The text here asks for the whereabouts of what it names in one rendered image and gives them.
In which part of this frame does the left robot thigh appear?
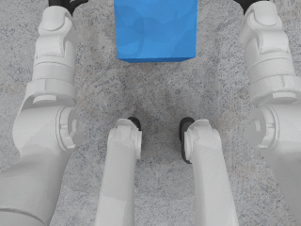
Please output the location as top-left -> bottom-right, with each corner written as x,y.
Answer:
94,125 -> 142,226

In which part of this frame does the right robot forearm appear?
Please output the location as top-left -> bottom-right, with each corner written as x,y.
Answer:
238,0 -> 301,106

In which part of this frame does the robot right upper arm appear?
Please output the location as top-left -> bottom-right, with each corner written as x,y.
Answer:
245,104 -> 301,226

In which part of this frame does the left robot foot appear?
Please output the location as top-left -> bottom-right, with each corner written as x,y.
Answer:
127,117 -> 141,132

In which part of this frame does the carton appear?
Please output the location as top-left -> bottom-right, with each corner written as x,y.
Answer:
114,0 -> 198,63

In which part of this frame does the robot right hand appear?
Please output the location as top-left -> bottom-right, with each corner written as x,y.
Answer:
233,0 -> 270,16

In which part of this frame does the robot left upper arm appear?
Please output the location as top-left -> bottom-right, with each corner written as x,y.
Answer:
0,105 -> 85,226

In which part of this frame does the robot left hand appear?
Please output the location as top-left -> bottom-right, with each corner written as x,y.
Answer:
48,0 -> 88,18

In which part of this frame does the left robot forearm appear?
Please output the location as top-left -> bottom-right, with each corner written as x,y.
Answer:
12,6 -> 80,148

